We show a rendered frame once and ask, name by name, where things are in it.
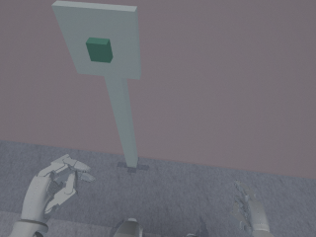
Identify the robot left thigh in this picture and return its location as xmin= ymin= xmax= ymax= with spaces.
xmin=114 ymin=220 xmax=143 ymax=237

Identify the right robot hand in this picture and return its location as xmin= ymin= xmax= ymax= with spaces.
xmin=229 ymin=180 xmax=270 ymax=236

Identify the panel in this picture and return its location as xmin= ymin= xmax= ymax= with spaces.
xmin=51 ymin=0 xmax=142 ymax=168

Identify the left robot hand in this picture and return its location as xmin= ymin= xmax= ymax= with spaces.
xmin=21 ymin=154 xmax=97 ymax=224

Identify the button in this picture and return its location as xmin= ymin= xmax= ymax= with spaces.
xmin=85 ymin=38 xmax=113 ymax=63

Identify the left robot forearm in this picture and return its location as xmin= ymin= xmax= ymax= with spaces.
xmin=8 ymin=219 xmax=48 ymax=237

